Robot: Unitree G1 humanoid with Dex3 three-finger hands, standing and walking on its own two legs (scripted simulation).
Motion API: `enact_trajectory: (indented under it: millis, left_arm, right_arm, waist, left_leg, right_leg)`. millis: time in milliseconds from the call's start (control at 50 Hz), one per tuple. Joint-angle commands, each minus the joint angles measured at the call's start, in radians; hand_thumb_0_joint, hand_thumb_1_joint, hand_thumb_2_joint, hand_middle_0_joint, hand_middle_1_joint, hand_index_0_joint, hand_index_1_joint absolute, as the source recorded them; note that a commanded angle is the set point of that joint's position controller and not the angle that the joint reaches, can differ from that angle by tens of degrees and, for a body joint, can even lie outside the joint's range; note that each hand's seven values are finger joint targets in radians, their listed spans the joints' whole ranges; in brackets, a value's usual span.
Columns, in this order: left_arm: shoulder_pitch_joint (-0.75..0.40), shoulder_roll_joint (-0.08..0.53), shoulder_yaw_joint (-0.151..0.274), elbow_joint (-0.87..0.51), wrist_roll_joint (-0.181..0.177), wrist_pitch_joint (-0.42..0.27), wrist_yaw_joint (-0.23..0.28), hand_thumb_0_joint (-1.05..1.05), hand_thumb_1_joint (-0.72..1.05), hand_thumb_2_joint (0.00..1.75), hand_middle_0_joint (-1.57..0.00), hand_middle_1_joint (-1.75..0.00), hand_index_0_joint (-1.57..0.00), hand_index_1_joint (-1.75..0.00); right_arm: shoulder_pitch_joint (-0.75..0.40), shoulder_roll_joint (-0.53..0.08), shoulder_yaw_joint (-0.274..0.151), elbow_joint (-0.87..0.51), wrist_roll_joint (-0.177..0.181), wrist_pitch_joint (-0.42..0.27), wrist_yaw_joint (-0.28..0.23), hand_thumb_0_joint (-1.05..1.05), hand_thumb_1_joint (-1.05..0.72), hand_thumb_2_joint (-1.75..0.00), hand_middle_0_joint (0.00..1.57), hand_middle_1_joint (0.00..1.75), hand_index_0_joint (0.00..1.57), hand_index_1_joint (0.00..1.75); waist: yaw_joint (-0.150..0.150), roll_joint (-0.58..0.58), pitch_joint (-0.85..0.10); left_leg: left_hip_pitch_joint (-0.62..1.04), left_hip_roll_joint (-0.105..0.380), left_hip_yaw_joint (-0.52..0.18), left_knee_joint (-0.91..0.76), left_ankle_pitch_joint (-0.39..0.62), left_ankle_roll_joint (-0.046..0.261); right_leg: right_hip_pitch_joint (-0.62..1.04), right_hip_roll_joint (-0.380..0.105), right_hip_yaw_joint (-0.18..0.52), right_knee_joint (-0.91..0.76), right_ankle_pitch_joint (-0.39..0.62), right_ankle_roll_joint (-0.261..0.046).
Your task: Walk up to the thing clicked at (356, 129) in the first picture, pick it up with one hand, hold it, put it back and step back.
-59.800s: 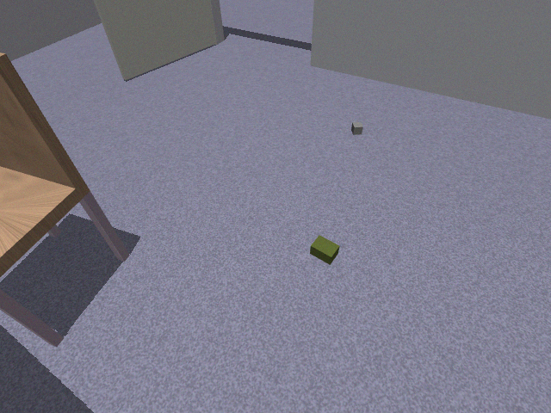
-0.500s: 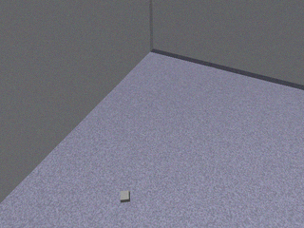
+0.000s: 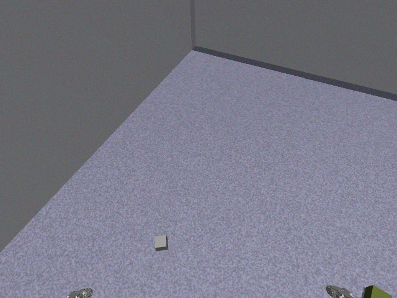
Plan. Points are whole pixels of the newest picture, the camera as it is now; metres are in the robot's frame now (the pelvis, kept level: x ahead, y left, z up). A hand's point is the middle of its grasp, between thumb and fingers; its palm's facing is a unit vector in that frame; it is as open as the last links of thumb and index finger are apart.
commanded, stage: rise first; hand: left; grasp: from above
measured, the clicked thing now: (161, 243) +0.46 +0.22 -0.75
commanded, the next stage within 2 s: none
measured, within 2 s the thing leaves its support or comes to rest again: neither
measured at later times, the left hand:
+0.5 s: hand out of the picture +0.15 +0.26 -0.21, palm faces -0.10 -0.90 -0.43, open 12.8 cm
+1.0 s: hand out of the picture +0.13 +0.27 -0.25, palm faces -0.22 -0.83 -0.51, open 12.6 cm
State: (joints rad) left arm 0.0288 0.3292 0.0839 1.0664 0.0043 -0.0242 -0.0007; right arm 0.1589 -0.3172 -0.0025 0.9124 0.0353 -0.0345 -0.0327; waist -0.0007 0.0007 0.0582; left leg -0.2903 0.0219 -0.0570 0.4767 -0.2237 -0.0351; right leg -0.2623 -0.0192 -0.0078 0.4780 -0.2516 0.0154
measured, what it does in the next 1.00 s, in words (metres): lowers itself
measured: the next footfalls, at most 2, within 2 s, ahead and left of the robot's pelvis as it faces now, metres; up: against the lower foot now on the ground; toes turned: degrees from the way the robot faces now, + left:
none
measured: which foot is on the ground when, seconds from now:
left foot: down 0.00-1.00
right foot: down 0.00-1.00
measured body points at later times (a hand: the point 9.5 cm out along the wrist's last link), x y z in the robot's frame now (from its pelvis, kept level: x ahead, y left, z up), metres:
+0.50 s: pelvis +0.00 +0.01 -0.06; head +0.08 +0.03 +0.38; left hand +0.16 +0.31 -0.18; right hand +0.14 -0.25 -0.16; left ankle +0.02 +0.14 -0.74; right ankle +0.00 -0.13 -0.74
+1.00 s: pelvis -0.01 +0.02 -0.12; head +0.10 +0.04 +0.32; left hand +0.15 +0.31 -0.22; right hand +0.17 -0.23 -0.20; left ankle +0.02 +0.14 -0.74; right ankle +0.00 -0.13 -0.74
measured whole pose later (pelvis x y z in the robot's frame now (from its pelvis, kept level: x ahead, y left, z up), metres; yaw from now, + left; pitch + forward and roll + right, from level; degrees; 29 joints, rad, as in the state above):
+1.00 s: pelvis -0.01 +0.02 -0.12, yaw -2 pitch +21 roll -3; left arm 0.29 0.32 0.11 0.35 0.30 0.25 0.04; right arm 0.18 -0.22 -0.02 0.53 0.00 -0.16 -0.02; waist -0.02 0.01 -0.14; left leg -1.11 0.02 -0.07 1.32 -0.58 -0.02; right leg -1.06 0.00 0.01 1.27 -0.58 0.04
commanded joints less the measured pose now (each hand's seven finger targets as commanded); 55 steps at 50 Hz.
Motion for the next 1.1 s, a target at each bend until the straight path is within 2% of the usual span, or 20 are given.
enact_trajectory:
  millis: [0, 20, 40, 60, 120, 140, 180, 240, 320, 400, 440, 460, 560, 640, 860, 920, 960, 980, 1020, 1080]
  left_arm:
    - [-0.093, 0.257, 0.112, -0.047, 0.064, -0.025, -0.012, 0.00, 0.23, 0.81, -0.23, -0.82, -0.25, -0.79]
    - [-0.018, 0.259, 0.141, -0.025, 0.089, -0.011, -0.017, 0.00, 0.15, 0.79, -0.22, -0.85, -0.25, -0.82]
    - [0.021, 0.248, 0.157, -0.059, 0.094, 0.003, -0.018, 0.00, 0.07, 0.80, -0.23, -0.84, -0.25, -0.82]
    - [-0.002, 0.248, 0.154, -0.139, 0.105, 0.014, -0.013, 0.00, -0.01, 0.80, -0.22, -0.87, -0.24, -0.85]
    - [0.011, 0.179, 0.110, -0.158, 0.130, 0.102, 0.004, 0.00, -0.25, 0.81, -0.23, -0.88, -0.23, -0.87]
    - [-0.037, 0.185, 0.107, -0.189, 0.130, 0.127, 0.010, 0.00, -0.31, 0.82, -0.25, -0.86, -0.25, -0.86]
    - [-0.010, 0.179, 0.110, -0.222, 0.134, 0.167, 0.018, 0.00, -0.35, 0.81, -0.27, -0.87, -0.26, -0.88]
    - [0.001, 0.145, 0.097, -0.284, 0.147, 0.192, 0.024, 0.00, -0.35, 0.79, -0.29, -0.85, -0.29, -0.85]
    - [-0.021, 0.181, 0.134, -0.435, 0.177, 0.165, 0.033, 0.00, -0.34, 0.78, -0.32, -0.81, -0.31, -0.82]
    - [0.097, 0.176, 0.144, -0.539, 0.210, 0.163, 0.039, 0.00, -0.37, 0.80, -0.31, -0.82, -0.30, -0.84]
    - [0.137, 0.166, 0.131, -0.603, 0.216, 0.180, 0.040, 0.00, -0.37, 0.79, -0.33, -0.82, -0.31, -0.83]
    - [0.142, 0.166, 0.133, -0.616, 0.222, 0.191, 0.041, 0.00, -0.36, 0.77, -0.34, -0.81, -0.32, -0.82]
    - [0.213, 0.136, 0.106, -0.718, 0.225, 0.236, 0.040, 0.00, -0.35, 0.75, -0.35, -0.80, -0.35, -0.81]
    - [0.245, 0.136, 0.111, -0.752, 0.239, 0.254, 0.046, 0.00, -0.33, 0.72, -0.36, -0.79, -0.36, -0.79]
    - [0.334, 0.140, 0.114, -0.869, 0.280, 0.259, 0.059, 0.00, -0.31, 0.71, -0.37, -0.79, -0.37, -0.79]
    - [0.266, 0.154, 0.107, -0.861, 0.297, 0.249, 0.065, 0.00, -0.34, 0.72, -0.36, -0.80, -0.36, -0.80]
    - [0.202, 0.172, 0.100, -0.807, 0.332, 0.223, 0.068, 0.00, -0.34, 0.72, -0.37, -0.78, -0.36, -0.79]
    - [0.150, 0.180, 0.094, -0.770, 0.358, 0.204, 0.068, 0.00, -0.33, 0.73, -0.36, -0.78, -0.36, -0.79]
    - [0.060, 0.223, 0.118, -0.702, 0.400, 0.156, 0.078, 0.00, -0.33, 0.72, -0.37, -0.77, -0.36, -0.78]
    - [-0.011, 0.204, 0.083, -0.634, 0.466, 0.077, 0.091, 0.00, -0.31, 0.74, -0.36, -0.78, -0.35, -0.78]
  right_arm:
    - [0.062, -0.131, -0.072, -0.154, -0.010, -0.037, -0.017, 0.00, -0.91, -0.90, 0.20, 0.30, 0.20, 0.30]
    - [0.073, -0.126, -0.084, -0.163, -0.022, -0.038, -0.009, 0.00, -0.90, -0.89, 0.20, 0.30, 0.20, 0.30]
    - [0.072, -0.119, -0.089, -0.191, -0.023, -0.040, -0.005, 0.00, -0.89, -0.89, 0.20, 0.30, 0.20, 0.30]
    - [0.069, -0.113, -0.092, -0.221, -0.022, -0.042, -0.003, 0.00, -0.89, -0.89, 0.20, 0.30, 0.20, 0.30]
    - [0.034, -0.104, -0.083, -0.288, -0.013, -0.042, 0.000, 0.00, -0.87, -0.89, 0.20, 0.30, 0.20, 0.30]
    - [0.019, -0.105, -0.083, -0.308, -0.012, -0.044, 0.001, 0.00, -0.88, -0.89, 0.20, 0.30, 0.20, 0.30]
    - [0.015, -0.102, -0.086, -0.340, -0.010, -0.051, 0.007, 0.00, -0.89, -0.90, 0.20, 0.30, 0.20, 0.30]
    - [0.049, -0.093, -0.087, -0.362, -0.011, -0.069, 0.011, 0.00, -0.89, -0.90, 0.20, 0.30, 0.20, 0.30]
    - [0.062, -0.083, -0.094, -0.390, -0.020, -0.101, 0.015, 0.00, -0.90, -0.90, 0.20, 0.30, 0.20, 0.30]
    - [0.066, -0.077, -0.099, -0.419, -0.027, -0.119, 0.009, 0.00, -0.91, -0.90, 0.20, 0.30, 0.20, 0.30]
    - [0.069, -0.073, -0.098, -0.432, -0.027, -0.120, 0.005, 0.00, -0.92, -0.90, 0.20, 0.30, 0.20, 0.30]
    - [0.065, -0.077, -0.099, -0.439, -0.027, -0.121, 0.003, 0.00, -0.92, -0.90, 0.20, 0.30, 0.20, 0.30]
    - [0.056, -0.069, -0.092, -0.466, -0.031, -0.132, -0.003, 0.00, -0.95, -0.91, 0.20, 0.30, 0.20, 0.30]
    - [0.049, -0.065, -0.086, -0.485, -0.035, -0.146, -0.008, 0.00, -0.95, -0.91, 0.20, 0.30, 0.20, 0.30]
    - [0.035, -0.053, -0.084, -0.521, -0.032, -0.166, -0.005, 0.00, -0.96, -0.91, 0.20, 0.30, 0.20, 0.30]
    - [0.027, -0.057, -0.080, -0.519, -0.030, -0.171, -0.003, 0.00, -0.97, -0.92, 0.20, 0.30, 0.20, 0.30]
    - [0.020, -0.064, -0.082, -0.504, -0.032, -0.179, -0.004, 0.00, -0.97, -0.92, 0.20, 0.30, 0.20, 0.30]
    - [0.012, -0.070, -0.082, -0.496, -0.031, -0.184, -0.002, 0.00, -0.96, -0.91, 0.20, 0.30, 0.20, 0.30]
    - [0.002, -0.078, -0.087, -0.477, -0.036, -0.195, 0.006, 0.00, -0.97, -0.92, 0.20, 0.30, 0.20, 0.30]
    - [-0.012, -0.093, -0.095, -0.452, -0.039, -0.213, 0.017, 0.00, -0.94, -0.91, 0.20, 0.30, 0.20, 0.30]
  waist:
    - [-0.022, -0.026, -0.251]
    - [0.012, 0.001, -0.273]
    - [0.030, 0.036, -0.323]
    - [0.037, 0.061, -0.368]
    - [0.020, 0.057, -0.271]
    - [0.008, 0.026, -0.256]
    - [0.011, 0.014, -0.241]
    - [-0.011, -0.032, -0.260]
    - [-0.008, 0.032, -0.333]
    - [-0.010, 0.073, -0.377]
    - [-0.010, 0.079, -0.416]
    - [-0.022, 0.079, -0.401]
    - [-0.035, 0.071, -0.413]
    - [-0.032, 0.069, -0.410]
    - [-0.011, 0.105, -0.473]
    - [-0.036, 0.075, -0.463]
    - [-0.042, 0.078, -0.440]
    - [-0.060, 0.063, -0.437]
    - [-0.051, 0.074, -0.420]
    - [-0.052, 0.098, -0.472]
  left_leg:
    - [-0.046, -0.042, 0.076, 0.080, 0.113, 0.042]
    - [-0.083, -0.047, 0.078, 0.111, 0.122, 0.040]
    - [-0.074, -0.053, 0.081, 0.122, 0.150, 0.032]
    - [-0.055, -0.052, 0.084, 0.119, 0.153, 0.030]
    - [-0.113, -0.047, 0.077, 0.125, 0.105, 0.023]
    - [-0.134, -0.042, 0.073, 0.136, 0.085, 0.025]
    - [-0.177, -0.033, 0.070, 0.164, 0.046, 0.025]
    - [-0.223, -0.026, 0.066, 0.228, 0.025, 0.033]
    - [-0.299, -0.022, 0.064, 0.344, 0.028, 0.032]
    - [-0.318, -0.013, 0.057, 0.399, 0.054, 0.027]
    - [-0.313, -0.011, 0.056, 0.420, 0.082, 0.029]
    - [-0.324, -0.010, 0.053, 0.427, 0.067, 0.029]
    - [-0.380, -0.002, 0.042, 0.486, 0.064, 0.032]
    - [-0.434, 0.002, 0.031, 0.521, 0.043, 0.031]
    - [-0.527, -0.004, 0.020, 0.613, -0.009, 0.030]
    - [-0.585, -0.005, 0.016, 0.655, -0.029, 0.033]
    - [-0.643, -0.008, 0.017, 0.704, -0.070, 0.038]
    - [-0.683, -0.007, 0.011, 0.730, -0.098, 0.040]
    - [-0.771, -0.011, 0.011, 0.782, -0.184, 0.039]
    - [-0.833, -0.013, 0.001, 0.840, -0.257, 0.033]
  right_leg:
    - [-0.065, 0.015, -0.019, 0.063, 0.165, -0.018]
    - [-0.068, 0.012, -0.016, 0.091, 0.166, -0.023]
    - [-0.051, 0.017, -0.014, 0.107, 0.175, -0.027]
    - [-0.038, 0.016, -0.011, 0.110, 0.175, -0.027]
    - [-0.112, 0.026, -0.022, 0.105, 0.105, -0.028]
    - [-0.140, 0.029, -0.023, 0.110, 0.084, -0.026]
    - [-0.182, 0.034, -0.030, 0.142, 0.034, -0.027]
    - [-0.236, 0.039, -0.034, 0.202, 0.015, -0.024]
    - [-0.335, 0.035, -0.021, 0.326, 0.021, -0.025]
    - [-0.384, 0.034, -0.019, 0.395, 0.033, -0.029]
    - [-0.387, 0.032, -0.016, 0.411, 0.055, -0.029]
    - [-0.403, 0.035, -0.016, 0.419, 0.046, -0.027]
    - [-0.461, 0.033, -0.025, 0.465, 0.037, -0.026]
    - [-0.513, 0.036, -0.034, 0.511, 0.004, -0.031]
    - [-0.624, 0.038, -0.034, 0.621, -0.043, -0.036]
    - [-0.668, 0.038, -0.035, 0.657, -0.052, -0.035]
    - [-0.741, 0.038, -0.035, 0.699, -0.085, -0.034]
    - [-0.786, 0.039, -0.033, 0.729, -0.110, -0.036]
    - [-0.881, 0.033, -0.027, 0.787, -0.182, -0.035]
    - [-0.994, 0.031, -0.022, 0.881, -0.239, -0.039]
